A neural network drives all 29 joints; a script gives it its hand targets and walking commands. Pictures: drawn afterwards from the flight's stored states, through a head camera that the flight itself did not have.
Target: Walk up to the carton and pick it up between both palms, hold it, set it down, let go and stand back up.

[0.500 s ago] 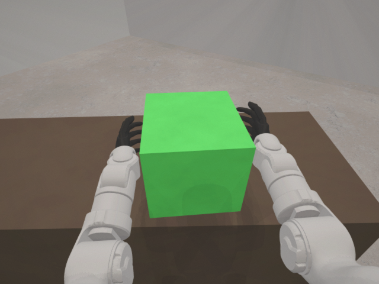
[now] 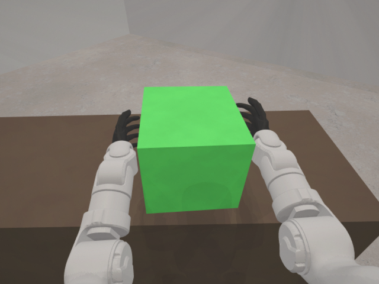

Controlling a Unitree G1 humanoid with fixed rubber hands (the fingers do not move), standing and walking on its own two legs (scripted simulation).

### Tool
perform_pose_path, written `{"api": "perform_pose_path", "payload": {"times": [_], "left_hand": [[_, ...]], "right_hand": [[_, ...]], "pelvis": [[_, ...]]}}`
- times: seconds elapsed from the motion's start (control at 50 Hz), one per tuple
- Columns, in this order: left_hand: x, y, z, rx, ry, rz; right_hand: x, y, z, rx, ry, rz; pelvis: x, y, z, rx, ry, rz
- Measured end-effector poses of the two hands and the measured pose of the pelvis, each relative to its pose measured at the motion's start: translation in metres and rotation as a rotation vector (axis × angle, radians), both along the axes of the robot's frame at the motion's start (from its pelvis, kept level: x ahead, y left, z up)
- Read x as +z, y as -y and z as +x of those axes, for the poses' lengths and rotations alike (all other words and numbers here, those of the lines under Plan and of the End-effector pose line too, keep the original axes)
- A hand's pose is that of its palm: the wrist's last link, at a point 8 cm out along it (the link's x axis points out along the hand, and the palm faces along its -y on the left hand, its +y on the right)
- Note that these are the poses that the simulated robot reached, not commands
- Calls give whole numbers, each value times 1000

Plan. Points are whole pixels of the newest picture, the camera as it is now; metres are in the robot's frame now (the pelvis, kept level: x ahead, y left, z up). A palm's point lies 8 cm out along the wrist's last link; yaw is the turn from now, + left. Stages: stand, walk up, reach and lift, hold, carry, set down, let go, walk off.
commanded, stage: reach and lift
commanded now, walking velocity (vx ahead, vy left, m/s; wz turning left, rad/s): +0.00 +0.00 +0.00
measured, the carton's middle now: (189, 145) +0.40 +0.02 +0.12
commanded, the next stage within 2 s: hold in 0.18 s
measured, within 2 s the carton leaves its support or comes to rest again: neither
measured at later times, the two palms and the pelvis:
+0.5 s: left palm (120, 142) +0.36 +0.17 +0.17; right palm (259, 129) +0.39 -0.13 +0.18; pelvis +0.00 +0.00 +0.00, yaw +0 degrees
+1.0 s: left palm (118, 140) +0.36 +0.17 +0.18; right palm (259, 128) +0.38 -0.13 +0.18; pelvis +0.00 +0.00 +0.00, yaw +0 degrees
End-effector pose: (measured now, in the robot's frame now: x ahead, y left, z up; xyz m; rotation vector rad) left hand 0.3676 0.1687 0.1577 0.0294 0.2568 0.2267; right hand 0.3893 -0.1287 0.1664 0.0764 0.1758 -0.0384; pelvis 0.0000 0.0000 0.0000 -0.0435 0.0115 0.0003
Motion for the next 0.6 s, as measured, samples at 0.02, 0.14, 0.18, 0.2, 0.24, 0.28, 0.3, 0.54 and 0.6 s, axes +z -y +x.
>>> {"api": "perform_pose_path", "payload": {"times": [0.02,0.14,0.18,0.2,0.24,0.28,0.3,0.54,0.6], "left_hand": [[2,0,0,0,7,0],[6,-1,-2,0,8,-1],[6,-1,-3,-1,4,-2],[6,-1,-3,-1,1,-2],[6,-1,-4,-1,0,-2],[7,-1,-4,-1,3,-2],[7,-1,-4,-1,3,-2],[11,-1,-4,-2,7,-4],[13,-1,-5,-4,13,-4]], "right_hand": [[2,0,0,-1,6,3],[6,-1,-2,-1,5,5],[6,-1,-3,-2,1,5],[6,-1,-3,-2,-2,5],[6,-1,-4,-2,-3,5],[7,-1,-4,-3,-1,5],[8,-1,-4,-3,-1,5],[12,-1,-4,-4,0,6],[14,-1,-4,-6,5,8]], "pelvis": [[0,0,0,0,0,0],[0,0,-1,0,6,0],[0,0,-1,0,7,0],[0,0,-1,0,8,0],[0,0,-1,0,9,0],[0,0,-2,0,9,0],[0,0,-2,0,9,0],[0,0,-1,1,9,-1],[0,0,-1,1,9,-1]]}}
